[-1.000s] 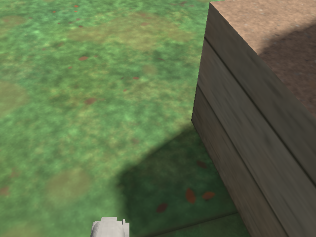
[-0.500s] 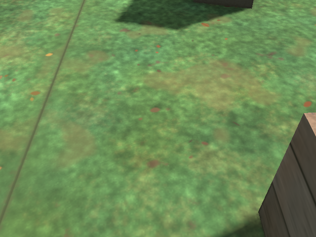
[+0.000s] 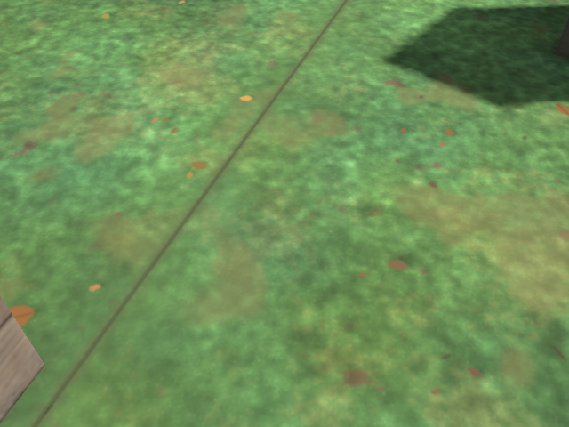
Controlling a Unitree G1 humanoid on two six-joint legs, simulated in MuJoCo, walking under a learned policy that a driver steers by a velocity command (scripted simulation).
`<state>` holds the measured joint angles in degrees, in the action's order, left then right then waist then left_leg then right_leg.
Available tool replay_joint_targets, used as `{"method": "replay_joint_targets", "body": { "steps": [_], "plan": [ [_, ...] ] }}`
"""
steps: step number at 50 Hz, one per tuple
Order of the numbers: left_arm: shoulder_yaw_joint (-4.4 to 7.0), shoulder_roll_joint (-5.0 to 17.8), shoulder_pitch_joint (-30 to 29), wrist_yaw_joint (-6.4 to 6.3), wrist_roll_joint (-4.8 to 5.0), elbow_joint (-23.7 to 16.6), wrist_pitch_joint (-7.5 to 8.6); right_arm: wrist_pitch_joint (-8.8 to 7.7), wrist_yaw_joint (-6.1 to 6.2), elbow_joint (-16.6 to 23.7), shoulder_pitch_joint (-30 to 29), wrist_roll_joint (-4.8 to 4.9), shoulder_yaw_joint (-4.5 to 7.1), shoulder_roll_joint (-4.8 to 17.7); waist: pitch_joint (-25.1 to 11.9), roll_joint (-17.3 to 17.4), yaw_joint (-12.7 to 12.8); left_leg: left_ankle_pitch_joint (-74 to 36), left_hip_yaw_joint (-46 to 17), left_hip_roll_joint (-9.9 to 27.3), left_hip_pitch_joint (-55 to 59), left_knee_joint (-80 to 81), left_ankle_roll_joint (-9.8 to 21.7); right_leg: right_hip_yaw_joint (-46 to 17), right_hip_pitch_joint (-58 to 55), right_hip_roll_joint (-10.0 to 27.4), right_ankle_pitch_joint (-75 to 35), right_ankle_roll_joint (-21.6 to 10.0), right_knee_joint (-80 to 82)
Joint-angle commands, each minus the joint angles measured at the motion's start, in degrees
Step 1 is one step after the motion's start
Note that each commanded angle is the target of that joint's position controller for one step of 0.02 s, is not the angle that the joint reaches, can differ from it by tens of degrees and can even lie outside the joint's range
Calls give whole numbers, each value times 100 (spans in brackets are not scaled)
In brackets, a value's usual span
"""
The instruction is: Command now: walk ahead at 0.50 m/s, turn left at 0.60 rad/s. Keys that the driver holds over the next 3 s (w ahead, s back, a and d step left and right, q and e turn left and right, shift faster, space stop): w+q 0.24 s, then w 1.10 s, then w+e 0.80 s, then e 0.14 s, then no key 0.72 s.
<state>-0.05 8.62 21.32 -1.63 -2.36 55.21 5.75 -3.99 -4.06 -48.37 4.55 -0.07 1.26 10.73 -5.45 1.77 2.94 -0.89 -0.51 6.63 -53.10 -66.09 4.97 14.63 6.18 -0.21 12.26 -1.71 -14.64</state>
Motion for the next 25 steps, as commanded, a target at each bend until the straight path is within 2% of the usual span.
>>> {"method": "replay_joint_targets", "body": {
  "steps": [1, 2, 3, 4, 5, 6, 7, 8, 9, 10, 11, 12, 13, 14, 15, 16, 17, 18, 19, 20, 21, 23, 25],
  "plan": [
    [529, 1483, -297, -122, 383, -371, -12, 232, 320, 774, -396, 259, 94, 262, 790, -240, -251, -196, -340, 111, 17, 733, -363, -511, 13, 1626, -1478, -583, 698],
    [548, 1367, -217, -151, 346, -385, -67, 270, 338, 946, -582, 235, 125, 317, 867, -345, -146, -169, -259, 115, -145, 1048, -403, -493, -332, 1729, -1476, -604, 665],
    [528, 1172, -136, -191, 325, -402, -86, 292, 311, 1046, -690, 234, 152, 362, 889, -368, -65, -153, -140, 84, -185, 1404, -402, -374, -621, 1677, -1264, -590, 567],
    [538, 1110, -59, -207, 290, -399, -82, 314, 275, 1178, -880, 238, 146, 303, 908, -457, 34, -79, -14, 91, -74, 1685, -356, -372, -743, 1734, -1144, -596, 526],
    [592, 1197, 13, -184, 321, -451, -88, 328, 221, 1301, -1023, 281, 120, 227, 846, -329, 145, 143, 162, 25, 142, 1967, -350, -308, -901, 1781, -1063, -621, 454],
    [629, 1224, 81, -157, 315, -469, -101, 332, 156, 1357, -1167, 283, 107, 183, 830, -232, 238, 361, 302, -24, 393, 2221, -298, -249, -1040, 1761, -1190, -621, 315],
    [657, 1325, 97, -142, 304, -502, -118, 311, 93, 1479, -1286, 287, 147, 271, 908, -261, 239, 526, 346, -107, 616, 2578, -213, -179, -1103, 1714, -1766, -551, 167],
    [672, 1418, -27, -137, 311, -539, -118, 283, 89, 1568, -1209, 282, 216, 348, 905, -420, 110, 734, 543, -288, 1018, 2765, -81, -129, -1125, 1770, -3027, -516, -12],
    [710, 1539, -70, -140, 373, -579, -126, 259, 100, 1605, -1020, 253, 295, 476, 763, -587, -2, 979, 746, -507, 1430, 2861, 29, -71, -1275, 1783, -4295, -478, -368],
    [730, 1616, -13, -154, 355, -565, -149, 246, 88, 1638, -716, 253, 387, 580, 431, -711, -251, 1283, 905, -792, 2019, 2920, 234, 27, -1394, 1803, -5352, -492, -992],
    [757, 1724, -91, -149, 374, -591, -201, 232, 113, 1453, 163, 235, 543, 800, 24, -817, -747, 1398, 985, -1093, 3156, 3228, 450, 266, -1119, 1647, -5842, -423, -2123],
    [731, 1696, -112, -138, 394, -707, -174, 289, 225, 1191, 1211, 251, 776, 1325, -519, -685, -1213, 1153, 543, -1081, 4977, 3414, 788, 322, -52, 1397, -5039, -230, -3522],
    [520, 1065, -78, -40, 114, -1081, -14, 295, 308, 949, 1694, 268, 886, 1917, -848, 418, -1015, 790, -2127, 442, 7307, 3448, 1658, 169, 2833, 568, -530, 172, -5683],
    [392, 886, -17, 77, 249, -1268, 334, 266, 337, 1016, 1842, 138, 775, 1777, -1887, 732, -771, 1835, -4665, 1268, 7911, 4636, 2263, -1331, 3695, -142, 2081, 202, -6920],
    [500, 1109, -537, 115, 582, -1241, 438, 222, 363, 835, 1932, -12, 650, 1215, -1392, 478, -1053, 1418, -3759, 1133, 7639, 4883, 1809, -1789, 4311, 271, 1698, 86, -7134],
    [448, 1052, -881, 66, 585, -1356, 426, 149, 321, 806, 1548, 81, 596, 1011, -668, 302, -883, 792, -2863, 943, 6761, 4776, 1450, -1739, 4440, 530, 1150, 34, -6771],
    [460, 1017, -939, 1, 383, -1326, 394, 100, 285, 861, 1046, 150, 547, 836, -302, -141, -585, 311, -2266, 730, 5785, 4798, 1215, -1758, 4120, 754, 774, 28, -6298],
    [523, 1099, -787, -9, 301, -1250, 293, 53, 258, 857, 713, 155, 494, 670, 4, -18, -314, 69, -1873, 555, 4943, 4957, 1122, -1809, 3725, 893, 665, 46, -5990],
    [542, 1093, -569, 16, 314, -1207, 185, 20, 220, 882, 632, 95, 482, 647, 70, 96, -101, 154, -1735, 493, 4419, 5069, 1122, -1837, 3375, 949, 640, 60, -5840],
    [531, 1003, -502, 29, 318, -1221, 108, -7, 209, 855, 610, 84, 496, 687, 111, 114, 2, 137, -1645, 481, 4117, 5182, 1153, -1811, 3271, 955, 690, 95, -5647],
    [459, 884, -546, 40, 329, -1228, 9, -44, 207, 900, 609, 61, 512, 768, 141, 50, 41, 74, -1513, 493, 3870, 5290, 1200, -1851, 3225, 965, 501, 91, -5245],
    [390, 755, -1000, 30, 221, -1335, -38, -64, 292, 853, 746, 75, 570, 948, 364, 86, -58, 20, -1212, 414, 3601, 5429, 1145, -1790, 3325, 965, -240, 154, -4384],
    [329, 684, -1306, 74, 208, -1312, -27, -53, 357, 814, 883, 97, 589, 966, 437, 166, -199, 186, -839, 213, 3496, 5348, 984, -1676, 3077, 843, -1050, 144, -3357]
  ]
}}
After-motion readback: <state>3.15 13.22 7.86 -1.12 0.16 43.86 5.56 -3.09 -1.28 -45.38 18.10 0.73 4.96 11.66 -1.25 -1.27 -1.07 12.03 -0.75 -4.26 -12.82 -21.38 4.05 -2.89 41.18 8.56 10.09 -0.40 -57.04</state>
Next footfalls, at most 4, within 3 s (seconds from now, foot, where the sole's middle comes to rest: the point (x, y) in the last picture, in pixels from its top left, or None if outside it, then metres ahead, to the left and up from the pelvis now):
0.24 left None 0.27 0.15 -0.78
0.70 right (325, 411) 0.60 -0.03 -0.78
1.24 left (211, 322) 0.83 0.28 -0.78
1.82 right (276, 228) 1.18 0.12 -0.78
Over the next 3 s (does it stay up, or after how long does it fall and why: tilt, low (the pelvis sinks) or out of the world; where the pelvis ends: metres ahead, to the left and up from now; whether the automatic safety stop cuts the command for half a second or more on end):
stays up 1.38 0.18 -0.01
